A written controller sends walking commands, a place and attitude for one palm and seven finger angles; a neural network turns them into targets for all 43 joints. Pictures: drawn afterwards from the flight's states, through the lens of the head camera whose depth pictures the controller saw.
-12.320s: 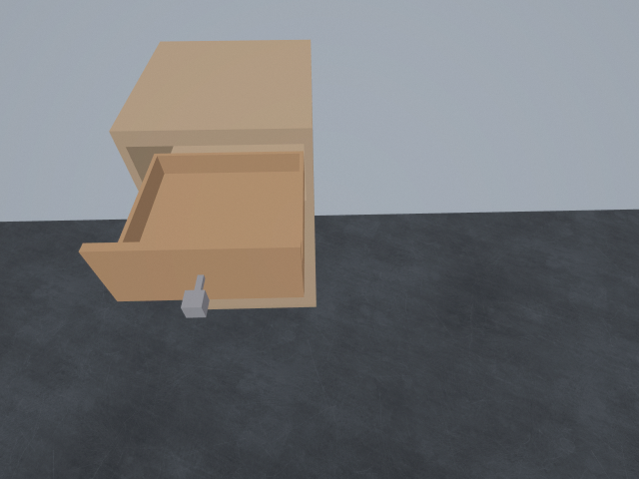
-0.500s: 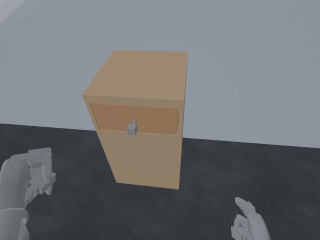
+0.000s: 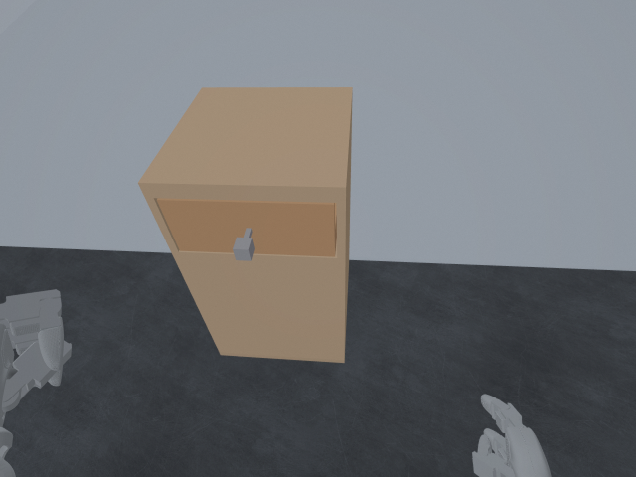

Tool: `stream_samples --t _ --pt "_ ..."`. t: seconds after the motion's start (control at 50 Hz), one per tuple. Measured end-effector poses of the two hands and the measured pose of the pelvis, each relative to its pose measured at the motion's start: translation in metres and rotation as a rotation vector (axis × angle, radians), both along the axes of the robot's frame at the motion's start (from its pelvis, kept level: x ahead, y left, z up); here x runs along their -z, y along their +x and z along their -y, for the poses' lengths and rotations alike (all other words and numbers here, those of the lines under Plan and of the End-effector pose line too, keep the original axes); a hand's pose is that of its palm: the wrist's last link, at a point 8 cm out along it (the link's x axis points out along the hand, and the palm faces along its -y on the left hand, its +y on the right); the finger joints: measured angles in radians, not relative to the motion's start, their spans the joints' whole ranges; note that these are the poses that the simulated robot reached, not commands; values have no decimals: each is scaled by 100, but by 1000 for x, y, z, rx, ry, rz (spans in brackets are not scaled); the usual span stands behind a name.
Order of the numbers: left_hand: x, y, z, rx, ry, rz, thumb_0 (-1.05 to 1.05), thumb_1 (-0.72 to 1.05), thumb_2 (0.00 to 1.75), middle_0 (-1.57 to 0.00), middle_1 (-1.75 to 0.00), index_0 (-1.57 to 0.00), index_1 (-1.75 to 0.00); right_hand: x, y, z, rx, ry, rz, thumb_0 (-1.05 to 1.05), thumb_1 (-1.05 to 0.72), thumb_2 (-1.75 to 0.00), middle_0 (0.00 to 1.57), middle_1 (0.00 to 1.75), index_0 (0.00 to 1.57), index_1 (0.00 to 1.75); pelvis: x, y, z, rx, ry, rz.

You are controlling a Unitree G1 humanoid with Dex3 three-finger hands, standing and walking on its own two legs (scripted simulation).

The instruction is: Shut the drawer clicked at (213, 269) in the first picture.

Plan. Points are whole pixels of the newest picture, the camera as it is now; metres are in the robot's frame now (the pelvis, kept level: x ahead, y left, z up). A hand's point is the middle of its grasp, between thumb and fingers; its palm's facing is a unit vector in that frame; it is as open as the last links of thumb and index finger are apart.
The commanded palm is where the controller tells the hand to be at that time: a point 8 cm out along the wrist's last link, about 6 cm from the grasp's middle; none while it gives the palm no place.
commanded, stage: step back with the hand held close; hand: left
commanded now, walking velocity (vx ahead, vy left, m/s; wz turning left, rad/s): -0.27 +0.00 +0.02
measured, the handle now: (246, 242) +0.61 +0.22 -0.14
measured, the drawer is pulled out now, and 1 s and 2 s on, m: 0.00 0.00 0.00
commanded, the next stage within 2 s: stop stepping back and stand still in 1.10 s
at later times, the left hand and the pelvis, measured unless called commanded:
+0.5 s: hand (0, 434) +0.12 +0.27 +0.15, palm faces +0.34 -0.80 -0.49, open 3.3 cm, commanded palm +0.06 +0.31 +0.18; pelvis -0.07 +0.03 +0.00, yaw +1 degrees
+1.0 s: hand out of the picture +0.06 +0.29 +0.17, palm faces +0.38 -0.78 -0.49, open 3.3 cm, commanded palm -0.01 +0.32 +0.18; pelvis -0.13 +0.03 -0.01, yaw +2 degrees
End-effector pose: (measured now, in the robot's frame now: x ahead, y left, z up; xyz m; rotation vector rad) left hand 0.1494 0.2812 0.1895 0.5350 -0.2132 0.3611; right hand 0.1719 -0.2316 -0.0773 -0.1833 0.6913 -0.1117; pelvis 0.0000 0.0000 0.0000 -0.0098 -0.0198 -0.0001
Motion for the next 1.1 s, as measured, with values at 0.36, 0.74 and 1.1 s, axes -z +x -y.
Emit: stream_samples --t 0.36,0.74,1.1 --pt "10 -37 -20 43 19 -70 2 89 90 -140 -160 -140 -160 -1 -49 -15 63 -38 -79 1 -90 -90 20 30 20 30 0 -42 -23 2 -10 -38" --pt "10 -113 -27 5 39 46 2 89 90 -140 -160 -140 -160 9 -99 -30 -28 -65 -57 1 -90 -89 21 30 20 30 13 -100 -26 -50 -32 -30" --pt "4 -140 -21 133 61 74 2 89 90 -140 -160 -140 -160 0 -155 -38 -42 -73 -57 1 -90 -89 21 30 20 30 7 -155 -24 22 -36 -137"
